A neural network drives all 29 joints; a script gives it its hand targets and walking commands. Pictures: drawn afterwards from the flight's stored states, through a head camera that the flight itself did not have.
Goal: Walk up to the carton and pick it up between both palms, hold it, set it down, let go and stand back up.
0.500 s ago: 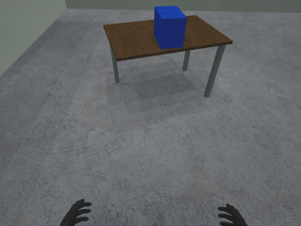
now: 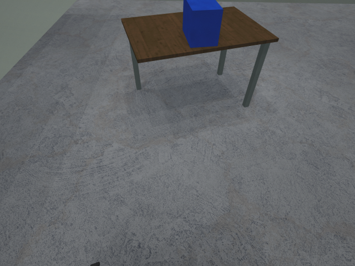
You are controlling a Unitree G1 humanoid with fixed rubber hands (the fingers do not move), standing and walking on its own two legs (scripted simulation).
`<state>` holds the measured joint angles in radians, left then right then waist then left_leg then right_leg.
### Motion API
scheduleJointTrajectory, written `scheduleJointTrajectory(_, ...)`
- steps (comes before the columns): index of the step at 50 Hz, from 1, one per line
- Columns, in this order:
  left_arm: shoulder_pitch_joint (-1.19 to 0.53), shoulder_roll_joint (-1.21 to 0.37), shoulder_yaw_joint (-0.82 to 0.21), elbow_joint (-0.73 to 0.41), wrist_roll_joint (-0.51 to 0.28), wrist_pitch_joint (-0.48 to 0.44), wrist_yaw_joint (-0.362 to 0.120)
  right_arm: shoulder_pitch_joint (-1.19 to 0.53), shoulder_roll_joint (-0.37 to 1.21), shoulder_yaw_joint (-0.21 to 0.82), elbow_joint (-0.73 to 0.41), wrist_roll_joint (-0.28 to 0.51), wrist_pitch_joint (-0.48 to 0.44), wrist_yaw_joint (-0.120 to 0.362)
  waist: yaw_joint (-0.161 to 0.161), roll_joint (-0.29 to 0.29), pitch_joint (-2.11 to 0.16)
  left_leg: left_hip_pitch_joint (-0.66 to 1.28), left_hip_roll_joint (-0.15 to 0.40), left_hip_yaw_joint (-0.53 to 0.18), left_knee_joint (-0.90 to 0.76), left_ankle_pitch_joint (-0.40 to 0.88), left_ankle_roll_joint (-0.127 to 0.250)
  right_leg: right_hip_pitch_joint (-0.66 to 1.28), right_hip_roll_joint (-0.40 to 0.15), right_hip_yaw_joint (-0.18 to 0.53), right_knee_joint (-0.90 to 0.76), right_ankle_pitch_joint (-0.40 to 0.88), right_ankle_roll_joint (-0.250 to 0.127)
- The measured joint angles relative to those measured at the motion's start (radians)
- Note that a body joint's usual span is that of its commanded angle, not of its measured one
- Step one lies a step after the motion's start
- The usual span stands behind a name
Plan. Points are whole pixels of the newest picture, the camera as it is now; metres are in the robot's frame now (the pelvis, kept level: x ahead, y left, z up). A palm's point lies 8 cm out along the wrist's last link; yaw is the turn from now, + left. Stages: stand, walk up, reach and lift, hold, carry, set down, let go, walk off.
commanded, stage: stand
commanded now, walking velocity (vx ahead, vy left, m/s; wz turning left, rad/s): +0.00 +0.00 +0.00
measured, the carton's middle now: (200, 20) +1.46 -0.10 -0.05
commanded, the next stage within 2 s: walk up in 0.88 s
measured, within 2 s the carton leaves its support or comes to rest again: neither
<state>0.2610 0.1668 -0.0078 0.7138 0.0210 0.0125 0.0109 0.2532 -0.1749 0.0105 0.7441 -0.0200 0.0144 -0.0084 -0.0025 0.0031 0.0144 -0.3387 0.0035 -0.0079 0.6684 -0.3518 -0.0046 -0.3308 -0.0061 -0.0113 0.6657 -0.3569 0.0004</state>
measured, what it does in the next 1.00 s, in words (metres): stands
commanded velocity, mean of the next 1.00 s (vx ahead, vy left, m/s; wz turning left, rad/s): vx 0.00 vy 0.00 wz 0.00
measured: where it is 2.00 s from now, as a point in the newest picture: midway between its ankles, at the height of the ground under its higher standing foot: outside the picture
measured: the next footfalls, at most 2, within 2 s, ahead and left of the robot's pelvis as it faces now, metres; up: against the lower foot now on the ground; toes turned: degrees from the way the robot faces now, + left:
left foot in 1.84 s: +0.41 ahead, +0.11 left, +0.00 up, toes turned +8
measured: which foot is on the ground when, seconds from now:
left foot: down 0.00-1.00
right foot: down 0.00-1.00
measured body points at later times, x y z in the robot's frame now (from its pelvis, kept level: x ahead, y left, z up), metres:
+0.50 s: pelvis +0.00 +0.00 +0.01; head +0.02 +0.00 +0.46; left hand +0.07 +0.23 -0.13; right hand +0.07 -0.23 -0.13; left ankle +0.00 +0.12 -0.72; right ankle +0.00 -0.12 -0.72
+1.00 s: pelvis +0.00 +0.00 +0.02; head +0.01 +0.00 +0.47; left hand +0.01 +0.22 -0.14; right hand +0.00 -0.22 -0.14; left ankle +0.00 +0.12 -0.72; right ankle +0.00 -0.12 -0.72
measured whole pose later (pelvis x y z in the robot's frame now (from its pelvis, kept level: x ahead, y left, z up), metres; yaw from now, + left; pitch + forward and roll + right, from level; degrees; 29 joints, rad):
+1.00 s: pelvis +0.00 +0.00 +0.02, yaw +0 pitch -2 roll +0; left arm 0.29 0.13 0.02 1.04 0.01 0.00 0.04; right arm 0.27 -0.14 -0.02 1.09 -0.01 0.00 -0.03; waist 0.00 0.00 0.05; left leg -0.20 0.00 -0.01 0.48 -0.26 -0.01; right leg -0.20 -0.01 -0.01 0.49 -0.26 0.00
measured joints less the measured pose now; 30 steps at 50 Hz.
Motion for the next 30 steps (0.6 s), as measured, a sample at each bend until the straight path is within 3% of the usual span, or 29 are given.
scheduleJointTrajectory(30, 0.02, -0.01, 0.029, 0.16, -0.003, -0.013, 0.014, 0.003, 0.01, -0.029, 0.173, 0.003, -0.01, -0.014, 0.003, -0.001, 0.017, 0.075, 0.0, 0.001, -0.103, 0.051, -0.001, 0.073, 0.0, 0.0, -0.1, 0.049, -0.001)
